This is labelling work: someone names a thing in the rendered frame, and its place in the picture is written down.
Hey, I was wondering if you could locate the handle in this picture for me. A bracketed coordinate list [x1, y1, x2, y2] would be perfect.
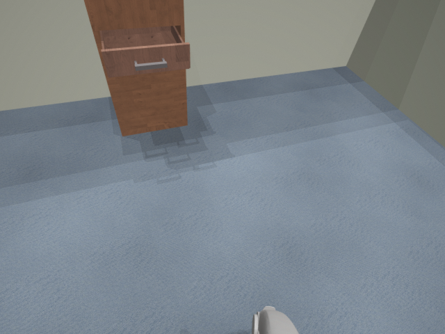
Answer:
[134, 58, 168, 71]

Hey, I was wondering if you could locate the cabinet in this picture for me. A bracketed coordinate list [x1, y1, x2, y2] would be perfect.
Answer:
[84, 0, 188, 136]

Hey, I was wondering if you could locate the right robot thigh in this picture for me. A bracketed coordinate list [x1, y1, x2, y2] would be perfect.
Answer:
[252, 310, 299, 334]

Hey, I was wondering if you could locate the drawer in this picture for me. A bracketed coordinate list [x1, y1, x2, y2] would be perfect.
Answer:
[99, 26, 191, 78]

